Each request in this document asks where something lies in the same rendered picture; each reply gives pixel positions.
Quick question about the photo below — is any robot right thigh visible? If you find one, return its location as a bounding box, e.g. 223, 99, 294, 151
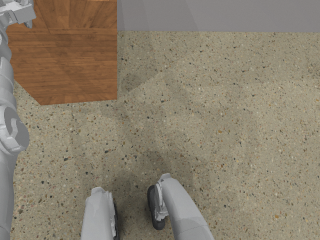
154, 177, 215, 240

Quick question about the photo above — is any robot left thigh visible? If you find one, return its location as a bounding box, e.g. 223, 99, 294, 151
80, 191, 115, 240

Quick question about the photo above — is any robot left hand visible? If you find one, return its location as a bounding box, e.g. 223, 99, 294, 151
0, 0, 36, 31

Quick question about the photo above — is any robot left forearm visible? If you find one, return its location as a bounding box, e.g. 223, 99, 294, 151
0, 24, 17, 112

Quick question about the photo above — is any robot left upper arm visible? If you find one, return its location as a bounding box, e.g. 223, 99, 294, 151
0, 104, 30, 240

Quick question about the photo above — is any robot thigh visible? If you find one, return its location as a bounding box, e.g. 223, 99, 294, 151
80, 191, 115, 240
154, 177, 215, 240

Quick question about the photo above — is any cabinet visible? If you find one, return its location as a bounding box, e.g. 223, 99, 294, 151
5, 0, 117, 106

